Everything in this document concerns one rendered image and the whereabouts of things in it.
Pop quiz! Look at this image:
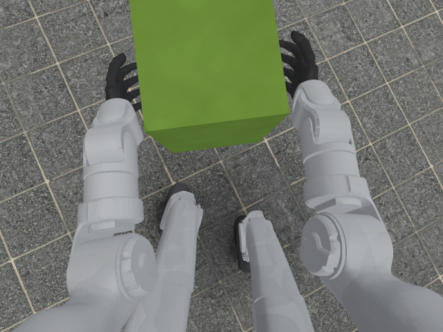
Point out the robot right hand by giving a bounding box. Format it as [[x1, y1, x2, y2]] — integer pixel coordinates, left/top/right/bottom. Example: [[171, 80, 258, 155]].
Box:
[[279, 30, 318, 100]]

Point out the left robot upper arm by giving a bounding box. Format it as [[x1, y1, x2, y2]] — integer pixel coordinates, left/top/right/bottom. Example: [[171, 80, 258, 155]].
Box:
[[11, 233, 159, 332]]

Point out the left robot forearm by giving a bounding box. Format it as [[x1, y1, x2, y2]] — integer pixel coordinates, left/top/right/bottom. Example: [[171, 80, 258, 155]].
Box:
[[66, 98, 144, 288]]

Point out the robot right shin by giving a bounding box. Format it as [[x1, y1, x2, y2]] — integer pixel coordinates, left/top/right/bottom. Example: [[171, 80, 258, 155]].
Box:
[[242, 210, 273, 261]]

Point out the right robot upper arm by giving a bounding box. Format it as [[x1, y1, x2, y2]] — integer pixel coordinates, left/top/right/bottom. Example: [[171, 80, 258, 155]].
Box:
[[299, 212, 443, 332]]

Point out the right robot forearm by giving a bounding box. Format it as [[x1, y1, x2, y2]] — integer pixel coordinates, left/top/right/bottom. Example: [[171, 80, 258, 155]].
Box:
[[291, 80, 393, 249]]

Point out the right robot foot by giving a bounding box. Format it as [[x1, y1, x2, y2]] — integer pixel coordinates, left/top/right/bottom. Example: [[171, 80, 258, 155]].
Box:
[[234, 215, 251, 273]]

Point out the robot left hand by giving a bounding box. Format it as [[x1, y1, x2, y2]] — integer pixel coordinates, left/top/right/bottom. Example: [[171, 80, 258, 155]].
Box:
[[105, 53, 142, 112]]

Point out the carton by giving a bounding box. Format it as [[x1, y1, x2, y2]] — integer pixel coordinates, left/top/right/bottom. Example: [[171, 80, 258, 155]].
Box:
[[129, 0, 290, 153]]

